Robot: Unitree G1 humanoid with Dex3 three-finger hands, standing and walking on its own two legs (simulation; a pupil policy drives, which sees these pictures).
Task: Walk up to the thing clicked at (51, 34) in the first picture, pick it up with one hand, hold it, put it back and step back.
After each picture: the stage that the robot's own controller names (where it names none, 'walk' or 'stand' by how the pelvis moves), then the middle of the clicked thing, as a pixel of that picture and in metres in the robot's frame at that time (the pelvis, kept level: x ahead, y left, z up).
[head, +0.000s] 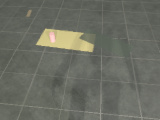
stand; (52, 37) +1.54 +0.42 -0.72
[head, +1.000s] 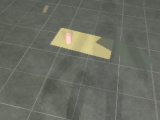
walk; (68, 38) +1.43 +0.21 -0.69
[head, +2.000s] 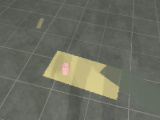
walk; (65, 68) +0.91 +0.17 -0.70
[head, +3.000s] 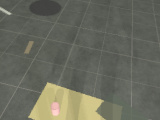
walk; (55, 108) +0.56 +0.19 -0.71
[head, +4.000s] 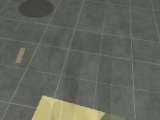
stand; out of the picture +0.38 +0.20 -0.70
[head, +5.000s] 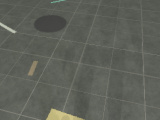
stand; out of the picture +0.35 +0.20 -0.72
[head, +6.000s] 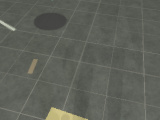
stand; out of the picture +0.35 +0.19 -0.72
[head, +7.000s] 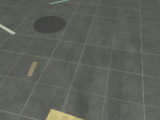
stand; out of the picture +0.36 +0.20 -0.73
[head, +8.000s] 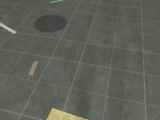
stand; out of the picture +0.35 +0.20 -0.73
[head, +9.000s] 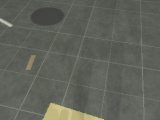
go down; out of the picture +0.35 +0.20 -0.72
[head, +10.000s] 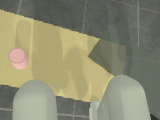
go down; (18, 59) +0.44 +0.23 -0.30
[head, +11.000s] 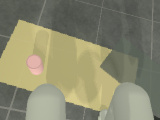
approach; (35, 65) +0.44 +0.21 -0.31
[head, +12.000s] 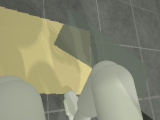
close in; out of the picture +0.44 +0.25 -0.23
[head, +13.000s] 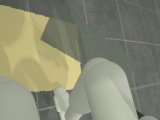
close; out of the picture +0.43 +0.26 -0.23
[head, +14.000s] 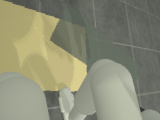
lift; out of the picture +0.39 +0.23 -0.23
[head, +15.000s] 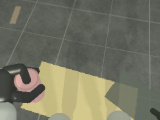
lift; (31, 86) +0.33 +0.18 -0.01
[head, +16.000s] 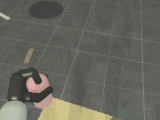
hold; (40, 91) +0.33 +0.17 +0.00
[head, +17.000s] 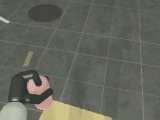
hold; (40, 93) +0.33 +0.17 +0.00
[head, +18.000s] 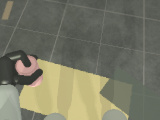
crouch; (30, 72) +0.39 +0.19 -0.07
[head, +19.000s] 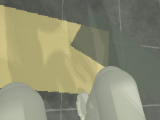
lower; out of the picture +0.45 +0.25 -0.18
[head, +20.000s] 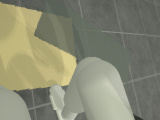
lower; out of the picture +0.44 +0.27 -0.23
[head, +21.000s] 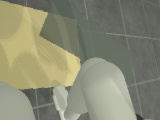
lower; out of the picture +0.44 +0.27 -0.23
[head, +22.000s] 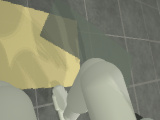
lower; out of the picture +0.44 +0.27 -0.24
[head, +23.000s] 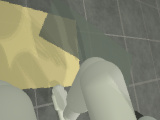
lower; out of the picture +0.44 +0.27 -0.23
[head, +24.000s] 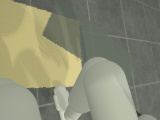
withdraw; out of the picture +0.43 +0.25 -0.24
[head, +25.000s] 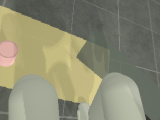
stand; (6, 54) +0.44 +0.23 -0.25
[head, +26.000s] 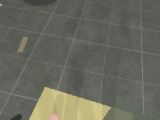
stand; out of the picture +0.38 +0.18 -0.61
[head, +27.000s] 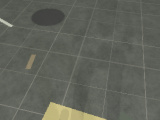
stand; out of the picture +0.38 +0.18 -0.67
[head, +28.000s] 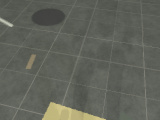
stand; out of the picture +0.38 +0.18 -0.67
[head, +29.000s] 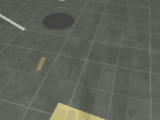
walk; out of the picture +0.40 +0.18 -0.72
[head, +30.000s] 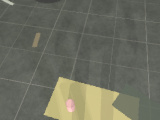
walk; (70, 105) +0.48 +0.13 -0.70
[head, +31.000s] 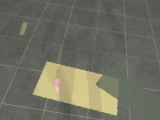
walk; (58, 84) +0.67 +0.16 -0.70
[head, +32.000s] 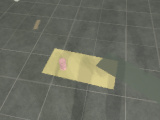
stand; (62, 64) +0.99 +0.25 -0.70
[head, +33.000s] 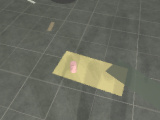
stand; (73, 67) +1.02 +0.14 -0.71
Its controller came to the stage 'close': yes
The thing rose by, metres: 0.70
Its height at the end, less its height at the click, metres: +0.00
